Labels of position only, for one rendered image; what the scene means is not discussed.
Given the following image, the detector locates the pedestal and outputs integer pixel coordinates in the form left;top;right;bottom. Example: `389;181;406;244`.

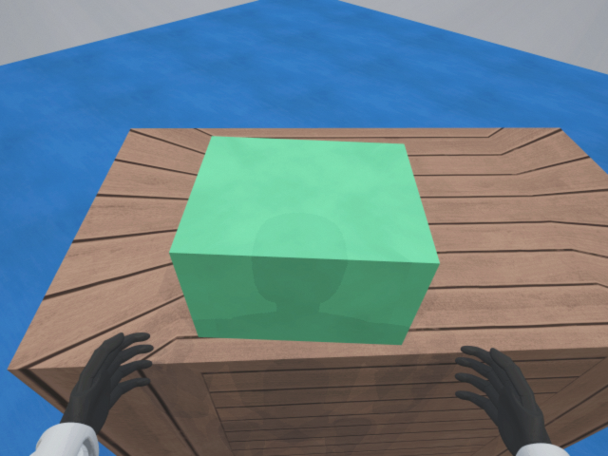
7;127;608;456

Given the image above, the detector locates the right robot hand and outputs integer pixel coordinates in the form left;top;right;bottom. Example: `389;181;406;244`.
455;346;552;456

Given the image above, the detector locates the left robot forearm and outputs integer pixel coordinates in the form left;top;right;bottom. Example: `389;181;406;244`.
29;423;99;456

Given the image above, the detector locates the left robot hand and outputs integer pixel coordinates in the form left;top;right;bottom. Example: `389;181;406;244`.
60;332;154;435

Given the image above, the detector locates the carton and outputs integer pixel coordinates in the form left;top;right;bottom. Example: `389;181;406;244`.
169;136;440;345

